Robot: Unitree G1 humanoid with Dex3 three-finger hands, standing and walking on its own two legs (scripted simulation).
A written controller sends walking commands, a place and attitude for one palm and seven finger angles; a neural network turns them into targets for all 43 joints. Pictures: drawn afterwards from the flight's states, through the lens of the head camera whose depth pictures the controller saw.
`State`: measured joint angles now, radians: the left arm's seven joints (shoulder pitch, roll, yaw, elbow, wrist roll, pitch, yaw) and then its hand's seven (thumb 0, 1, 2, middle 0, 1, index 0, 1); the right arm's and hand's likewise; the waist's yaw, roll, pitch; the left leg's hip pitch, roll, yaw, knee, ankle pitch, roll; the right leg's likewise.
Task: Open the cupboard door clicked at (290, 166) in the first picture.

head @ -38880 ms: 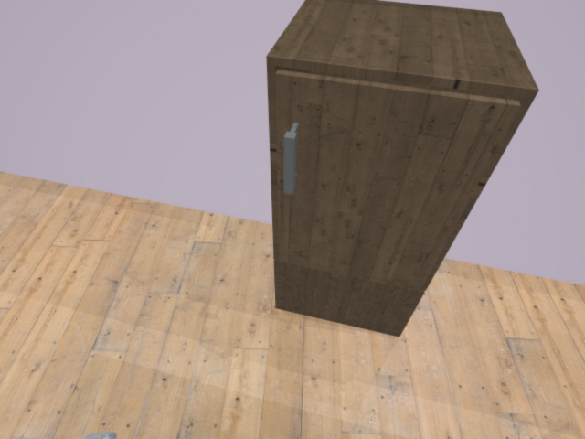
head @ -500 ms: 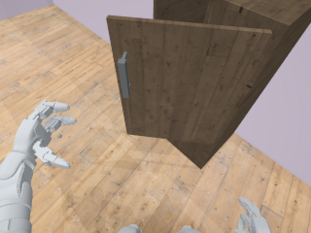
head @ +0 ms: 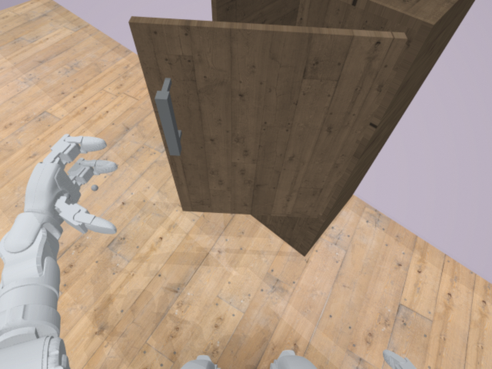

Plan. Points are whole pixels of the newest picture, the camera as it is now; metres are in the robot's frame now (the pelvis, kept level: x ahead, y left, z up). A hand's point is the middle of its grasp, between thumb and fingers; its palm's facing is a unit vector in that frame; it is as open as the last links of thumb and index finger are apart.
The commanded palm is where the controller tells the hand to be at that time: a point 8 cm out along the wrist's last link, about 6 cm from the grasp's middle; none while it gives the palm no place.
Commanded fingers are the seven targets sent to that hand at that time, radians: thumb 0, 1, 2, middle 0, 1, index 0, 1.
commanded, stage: move the hooked fingers beside the handle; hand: left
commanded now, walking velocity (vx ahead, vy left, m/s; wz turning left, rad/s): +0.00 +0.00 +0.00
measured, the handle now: (171, 118) +0.55 +0.15 +0.05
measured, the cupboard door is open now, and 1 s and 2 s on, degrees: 39 39 39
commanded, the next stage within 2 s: slide the fingers in behind the handle in 1.66 s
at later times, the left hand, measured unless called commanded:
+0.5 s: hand (112, 154) +0.45 +0.24 +0.06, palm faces -0.04 -1.00 +0.01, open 14.0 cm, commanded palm +0.44 +0.28 +0.06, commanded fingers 0.00 -0.50 0.30 -0.30 -1.20 -0.30 -1.20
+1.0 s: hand (137, 128) +0.52 +0.21 +0.06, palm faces -0.04 -1.00 +0.01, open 14.0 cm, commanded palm +0.49 +0.26 +0.06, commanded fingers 0.00 -0.50 0.30 -0.30 -1.20 -0.30 -1.20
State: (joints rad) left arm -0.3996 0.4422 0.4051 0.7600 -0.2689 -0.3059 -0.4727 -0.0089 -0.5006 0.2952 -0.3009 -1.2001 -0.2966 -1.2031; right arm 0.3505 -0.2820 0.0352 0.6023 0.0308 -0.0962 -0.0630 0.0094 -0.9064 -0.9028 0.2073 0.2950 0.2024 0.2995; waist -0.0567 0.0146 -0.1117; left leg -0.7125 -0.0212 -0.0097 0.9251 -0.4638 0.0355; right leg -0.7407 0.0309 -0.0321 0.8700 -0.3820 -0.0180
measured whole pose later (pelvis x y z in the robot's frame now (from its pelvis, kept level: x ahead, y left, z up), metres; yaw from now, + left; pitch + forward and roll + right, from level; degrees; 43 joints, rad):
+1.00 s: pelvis +0.00 +0.01 -0.02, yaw -2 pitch +23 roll -3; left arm -0.91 0.61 0.47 1.19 -0.10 -0.34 -0.37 -0.01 -0.50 0.30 -0.30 -1.20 -0.30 -1.20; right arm 0.44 -0.28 0.05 0.60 -0.02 0.08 -0.01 0.00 -0.91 -0.90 0.21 0.29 0.20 0.30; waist -0.19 0.03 -0.11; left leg -0.93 0.00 0.00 1.03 -0.51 0.05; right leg -0.95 0.06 -0.02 0.93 -0.39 -0.01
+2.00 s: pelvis +0.00 +0.01 -0.02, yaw -2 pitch +22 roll -4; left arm -0.87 0.58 0.43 1.17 -0.14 -0.36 -0.39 -0.01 -0.50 0.30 -0.30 -1.20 -0.30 -1.20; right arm 0.43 -0.29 0.05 0.61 0.00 0.07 -0.01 0.00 -0.91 -0.90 0.21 0.29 0.20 0.30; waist -0.17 0.02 -0.11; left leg -0.93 0.00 -0.01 1.05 -0.50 0.04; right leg -0.94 0.06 -0.04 0.94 -0.39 -0.01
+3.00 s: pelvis +0.00 +0.00 -0.02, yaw -1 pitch +22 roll -2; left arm -0.88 0.41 0.33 1.15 -0.10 -0.41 -0.17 -0.01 -0.50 0.30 -0.30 -1.20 -0.30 -1.21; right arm 0.41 -0.27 0.03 0.62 -0.02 0.05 0.01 0.00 -0.91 -0.90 0.21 0.29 0.20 0.30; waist -0.16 0.03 -0.12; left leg -0.91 -0.01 -0.01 1.04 -0.50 0.03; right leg -0.94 0.05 -0.04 0.97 -0.41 -0.02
